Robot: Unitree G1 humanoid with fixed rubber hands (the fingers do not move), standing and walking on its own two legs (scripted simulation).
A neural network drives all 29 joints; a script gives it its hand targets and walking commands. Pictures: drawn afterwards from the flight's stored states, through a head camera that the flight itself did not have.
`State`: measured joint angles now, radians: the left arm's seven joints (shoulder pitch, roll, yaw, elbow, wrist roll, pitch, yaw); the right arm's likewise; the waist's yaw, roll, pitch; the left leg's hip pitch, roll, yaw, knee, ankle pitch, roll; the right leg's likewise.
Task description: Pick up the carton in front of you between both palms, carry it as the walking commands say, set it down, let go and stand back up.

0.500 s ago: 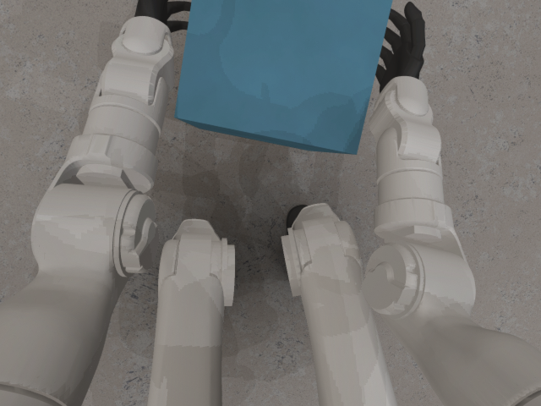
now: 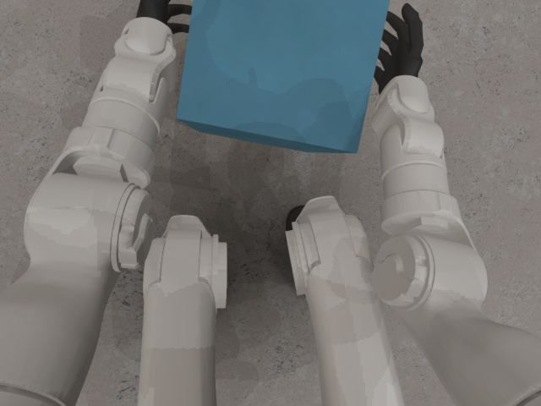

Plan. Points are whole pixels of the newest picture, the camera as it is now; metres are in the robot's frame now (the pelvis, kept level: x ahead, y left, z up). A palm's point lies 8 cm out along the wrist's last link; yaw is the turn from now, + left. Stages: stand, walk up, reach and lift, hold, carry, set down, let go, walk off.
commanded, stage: set down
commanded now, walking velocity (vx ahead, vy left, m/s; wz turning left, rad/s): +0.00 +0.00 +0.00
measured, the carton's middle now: (272, 72) +0.50 -0.06 -0.24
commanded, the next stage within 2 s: none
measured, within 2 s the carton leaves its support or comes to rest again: rests again in 0.22 s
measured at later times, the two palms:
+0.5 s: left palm (161, 31) +0.54 +0.09 -0.18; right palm (398, 78) +0.47 -0.21 -0.17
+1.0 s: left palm (126, 30) +0.55 +0.13 -0.20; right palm (414, 90) +0.46 -0.25 -0.19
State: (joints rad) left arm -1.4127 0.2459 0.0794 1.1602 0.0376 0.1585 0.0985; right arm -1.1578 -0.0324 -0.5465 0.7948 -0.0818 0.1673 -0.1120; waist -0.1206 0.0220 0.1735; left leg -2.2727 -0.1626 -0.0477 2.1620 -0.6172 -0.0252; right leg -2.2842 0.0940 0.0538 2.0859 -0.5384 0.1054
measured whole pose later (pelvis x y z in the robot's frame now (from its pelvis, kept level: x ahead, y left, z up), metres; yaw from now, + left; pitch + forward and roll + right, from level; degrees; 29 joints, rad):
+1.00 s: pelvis -0.01 +0.00 -0.02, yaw -1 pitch +37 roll -4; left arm -1.45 0.46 -0.12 1.15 -0.20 0.06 0.05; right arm -1.26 -0.26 -0.30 1.09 0.21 -0.02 -0.11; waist -0.13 -0.01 0.35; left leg -2.27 -0.07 -0.02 2.23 -0.60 0.01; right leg -2.27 0.02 -0.01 2.14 -0.51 0.05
